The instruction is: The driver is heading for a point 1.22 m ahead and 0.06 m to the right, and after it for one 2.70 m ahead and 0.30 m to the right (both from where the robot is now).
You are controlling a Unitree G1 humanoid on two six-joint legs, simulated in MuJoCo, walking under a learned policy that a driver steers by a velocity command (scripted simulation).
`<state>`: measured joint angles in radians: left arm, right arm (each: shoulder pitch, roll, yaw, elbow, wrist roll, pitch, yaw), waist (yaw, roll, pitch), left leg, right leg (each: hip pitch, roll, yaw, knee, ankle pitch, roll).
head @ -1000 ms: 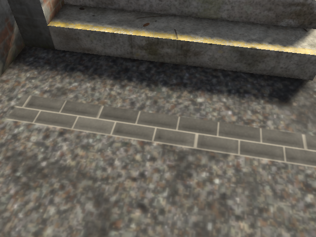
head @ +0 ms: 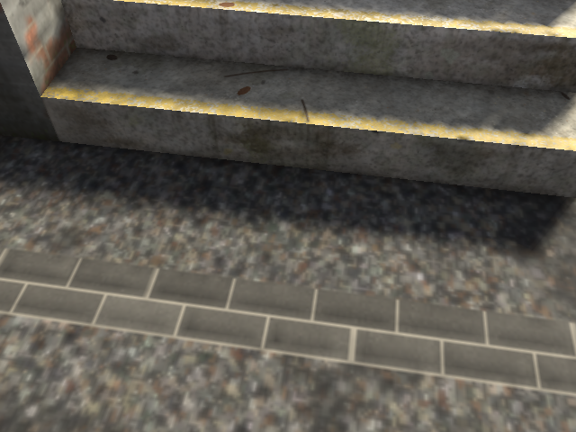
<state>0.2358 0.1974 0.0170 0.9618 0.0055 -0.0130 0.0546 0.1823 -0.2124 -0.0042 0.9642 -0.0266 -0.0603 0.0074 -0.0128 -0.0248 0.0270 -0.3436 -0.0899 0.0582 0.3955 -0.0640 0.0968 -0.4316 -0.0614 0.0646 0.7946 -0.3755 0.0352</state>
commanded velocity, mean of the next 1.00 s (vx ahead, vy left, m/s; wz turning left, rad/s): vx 0.08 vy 0.00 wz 0.00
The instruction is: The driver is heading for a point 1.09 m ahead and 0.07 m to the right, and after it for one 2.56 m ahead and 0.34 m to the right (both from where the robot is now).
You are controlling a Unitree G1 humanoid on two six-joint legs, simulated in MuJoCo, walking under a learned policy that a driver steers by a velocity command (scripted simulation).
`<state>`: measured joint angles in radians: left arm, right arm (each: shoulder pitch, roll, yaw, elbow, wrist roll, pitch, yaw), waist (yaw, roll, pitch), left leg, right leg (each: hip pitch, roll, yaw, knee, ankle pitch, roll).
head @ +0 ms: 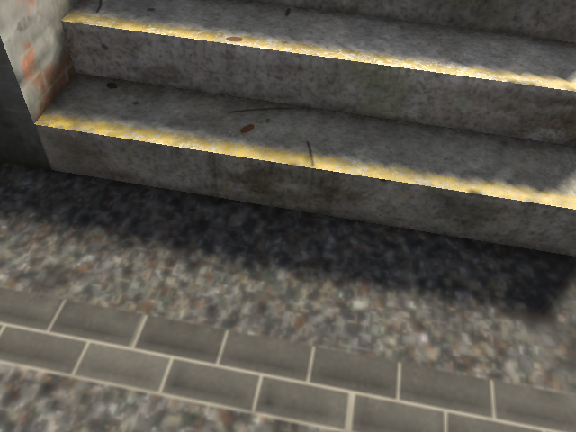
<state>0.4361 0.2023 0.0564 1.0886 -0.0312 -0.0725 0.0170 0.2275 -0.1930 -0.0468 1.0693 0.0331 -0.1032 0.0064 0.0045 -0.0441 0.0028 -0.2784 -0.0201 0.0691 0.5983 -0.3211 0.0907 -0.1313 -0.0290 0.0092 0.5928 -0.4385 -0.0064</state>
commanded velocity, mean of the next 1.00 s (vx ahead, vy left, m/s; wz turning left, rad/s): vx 0.46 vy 0.00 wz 0.00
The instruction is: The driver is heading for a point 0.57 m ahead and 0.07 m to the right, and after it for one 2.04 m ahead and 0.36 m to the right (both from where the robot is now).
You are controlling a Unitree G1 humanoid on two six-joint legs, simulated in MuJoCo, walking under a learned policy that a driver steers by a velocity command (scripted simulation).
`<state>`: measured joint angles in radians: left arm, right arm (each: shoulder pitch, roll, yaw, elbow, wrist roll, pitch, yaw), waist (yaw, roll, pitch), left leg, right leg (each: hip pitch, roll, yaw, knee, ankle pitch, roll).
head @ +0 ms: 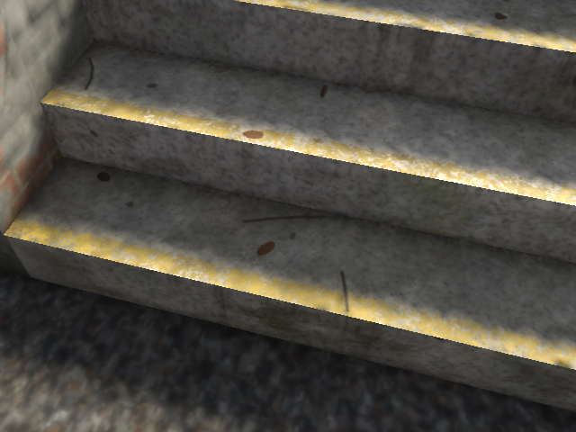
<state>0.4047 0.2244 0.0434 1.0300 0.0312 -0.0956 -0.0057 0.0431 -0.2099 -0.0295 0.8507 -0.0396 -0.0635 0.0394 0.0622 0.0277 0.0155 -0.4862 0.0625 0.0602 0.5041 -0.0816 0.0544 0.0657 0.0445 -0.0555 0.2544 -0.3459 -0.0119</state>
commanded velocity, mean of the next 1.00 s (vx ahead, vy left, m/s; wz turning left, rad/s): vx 0.50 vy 0.00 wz -0.34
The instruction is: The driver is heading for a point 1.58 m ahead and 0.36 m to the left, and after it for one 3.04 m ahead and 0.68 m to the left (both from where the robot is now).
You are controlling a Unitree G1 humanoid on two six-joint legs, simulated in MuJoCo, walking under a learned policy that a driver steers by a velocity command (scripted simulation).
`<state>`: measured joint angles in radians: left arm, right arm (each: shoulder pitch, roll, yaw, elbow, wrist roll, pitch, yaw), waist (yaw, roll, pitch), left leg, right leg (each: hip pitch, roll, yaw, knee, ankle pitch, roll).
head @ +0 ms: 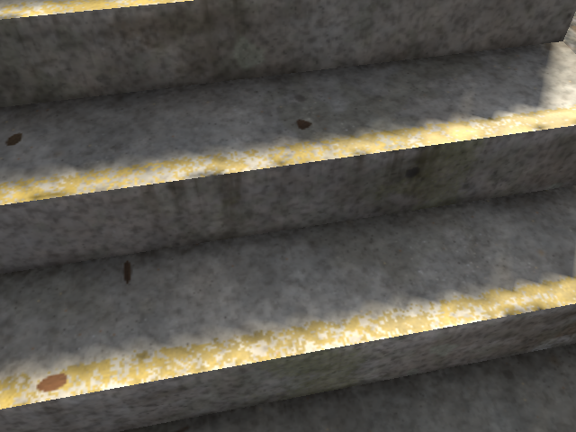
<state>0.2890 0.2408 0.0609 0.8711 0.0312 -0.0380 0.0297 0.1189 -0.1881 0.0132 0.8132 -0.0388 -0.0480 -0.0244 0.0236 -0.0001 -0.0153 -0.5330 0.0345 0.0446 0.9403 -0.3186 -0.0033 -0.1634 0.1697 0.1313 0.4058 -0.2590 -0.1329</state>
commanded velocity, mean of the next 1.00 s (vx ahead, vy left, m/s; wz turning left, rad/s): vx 0.50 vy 0.00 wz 0.38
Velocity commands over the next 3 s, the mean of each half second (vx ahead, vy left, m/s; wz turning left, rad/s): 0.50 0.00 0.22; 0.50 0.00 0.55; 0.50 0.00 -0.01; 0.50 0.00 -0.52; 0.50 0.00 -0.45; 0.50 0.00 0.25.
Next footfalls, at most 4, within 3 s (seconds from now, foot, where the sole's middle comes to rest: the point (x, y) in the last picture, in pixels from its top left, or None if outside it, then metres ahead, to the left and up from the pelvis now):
0.06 left None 0.08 0.11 -0.78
0.56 right None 0.36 -0.14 -0.59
1.24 left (164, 312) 0.59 0.28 -0.41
1.76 right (237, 134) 0.87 0.15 -0.22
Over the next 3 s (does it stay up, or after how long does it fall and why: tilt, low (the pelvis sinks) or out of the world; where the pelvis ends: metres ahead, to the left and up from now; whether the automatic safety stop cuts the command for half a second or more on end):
stays up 1.34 0.22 0.82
